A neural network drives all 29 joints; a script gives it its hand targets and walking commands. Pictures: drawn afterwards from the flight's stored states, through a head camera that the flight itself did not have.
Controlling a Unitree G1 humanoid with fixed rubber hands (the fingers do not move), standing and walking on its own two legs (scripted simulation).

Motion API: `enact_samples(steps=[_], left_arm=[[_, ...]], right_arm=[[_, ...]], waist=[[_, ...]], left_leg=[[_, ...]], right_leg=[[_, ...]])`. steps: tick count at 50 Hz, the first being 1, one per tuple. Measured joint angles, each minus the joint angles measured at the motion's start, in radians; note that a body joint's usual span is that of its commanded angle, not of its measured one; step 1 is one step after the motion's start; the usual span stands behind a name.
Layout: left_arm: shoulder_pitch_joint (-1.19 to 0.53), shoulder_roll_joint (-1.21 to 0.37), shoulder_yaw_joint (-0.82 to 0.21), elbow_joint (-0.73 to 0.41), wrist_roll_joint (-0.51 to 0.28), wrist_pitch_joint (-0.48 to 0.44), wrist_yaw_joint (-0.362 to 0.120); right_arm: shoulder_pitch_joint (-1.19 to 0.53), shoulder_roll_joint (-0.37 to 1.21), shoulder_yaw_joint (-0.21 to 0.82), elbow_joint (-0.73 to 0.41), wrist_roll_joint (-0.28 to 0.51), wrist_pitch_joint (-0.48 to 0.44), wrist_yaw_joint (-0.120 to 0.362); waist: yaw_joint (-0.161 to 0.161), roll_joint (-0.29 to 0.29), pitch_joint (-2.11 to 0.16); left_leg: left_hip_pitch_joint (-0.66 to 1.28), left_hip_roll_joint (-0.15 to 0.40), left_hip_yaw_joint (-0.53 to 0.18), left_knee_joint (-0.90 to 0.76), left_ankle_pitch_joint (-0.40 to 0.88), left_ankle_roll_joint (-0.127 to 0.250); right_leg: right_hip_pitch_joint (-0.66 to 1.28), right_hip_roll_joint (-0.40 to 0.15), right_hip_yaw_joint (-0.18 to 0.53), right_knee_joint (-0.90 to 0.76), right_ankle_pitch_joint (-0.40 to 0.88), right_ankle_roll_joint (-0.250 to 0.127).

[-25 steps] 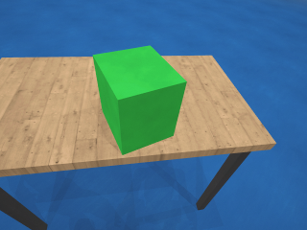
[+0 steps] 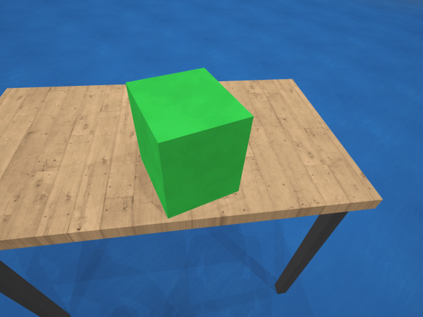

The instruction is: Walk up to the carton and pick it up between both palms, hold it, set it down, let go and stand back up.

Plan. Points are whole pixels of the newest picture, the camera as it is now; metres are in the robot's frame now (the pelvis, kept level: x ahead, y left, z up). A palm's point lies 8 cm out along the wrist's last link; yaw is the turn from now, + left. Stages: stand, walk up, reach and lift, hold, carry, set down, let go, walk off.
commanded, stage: stand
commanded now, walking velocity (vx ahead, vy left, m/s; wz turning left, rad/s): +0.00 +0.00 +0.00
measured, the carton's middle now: (186, 141) +0.48 +0.06 +0.10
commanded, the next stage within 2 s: none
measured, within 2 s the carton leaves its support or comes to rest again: neither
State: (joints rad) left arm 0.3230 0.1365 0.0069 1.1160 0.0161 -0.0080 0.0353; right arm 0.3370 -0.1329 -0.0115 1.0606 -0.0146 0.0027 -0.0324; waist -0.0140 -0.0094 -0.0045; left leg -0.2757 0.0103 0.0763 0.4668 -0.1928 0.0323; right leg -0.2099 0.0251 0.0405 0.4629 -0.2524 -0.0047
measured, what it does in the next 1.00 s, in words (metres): stands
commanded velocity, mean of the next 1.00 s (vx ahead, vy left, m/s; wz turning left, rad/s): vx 0.00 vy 0.00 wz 0.00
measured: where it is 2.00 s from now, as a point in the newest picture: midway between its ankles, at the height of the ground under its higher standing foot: outside the picture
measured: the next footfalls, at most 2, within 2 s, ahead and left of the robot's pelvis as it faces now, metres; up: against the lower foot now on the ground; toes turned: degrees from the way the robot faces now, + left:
none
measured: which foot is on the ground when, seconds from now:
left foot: down 0.00-1.00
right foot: down 0.00-1.00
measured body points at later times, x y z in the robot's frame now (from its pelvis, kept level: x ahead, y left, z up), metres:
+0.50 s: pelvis +0.01 +0.01 +0.00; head +0.01 +0.02 +0.45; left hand -0.01 +0.22 -0.17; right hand -0.02 -0.20 -0.15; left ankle +0.04 +0.10 -0.74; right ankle +0.00 -0.12 -0.74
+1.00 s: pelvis +0.02 +0.00 +0.00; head +0.04 +0.00 +0.45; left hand -0.01 +0.19 -0.16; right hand +0.00 -0.22 -0.16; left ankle +0.04 +0.10 -0.74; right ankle +0.00 -0.12 -0.74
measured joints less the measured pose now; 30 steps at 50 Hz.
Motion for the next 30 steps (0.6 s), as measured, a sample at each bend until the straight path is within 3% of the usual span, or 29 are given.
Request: enact_samples(steps=[10, 30], left_arm=[[-0.009, 0.004, -0.004, 0.006, -0.004, -0.002, -0.009], [-0.012, -0.012, -0.018, 0.013, -0.006, 0.006, 0.002]], right_arm=[[0.016, 0.005, 0.007, 0.036, -0.001, -0.002, -0.012], [0.014, 0.018, 0.017, 0.060, 0.001, 0.002, -0.011]], waist=[[0.013, -0.008, 0.023], [0.007, -0.010, 0.009]], left_leg=[[0.005, 0.004, 0.001, 0.010, -0.010, 0.001], [0.024, -0.026, 0.016, -0.030, 0.002, 0.018]], right_leg=[[0.012, 0.004, 0.002, -0.006, -0.001, 0.001], [0.009, -0.025, 0.015, -0.001, -0.011, 0.013]])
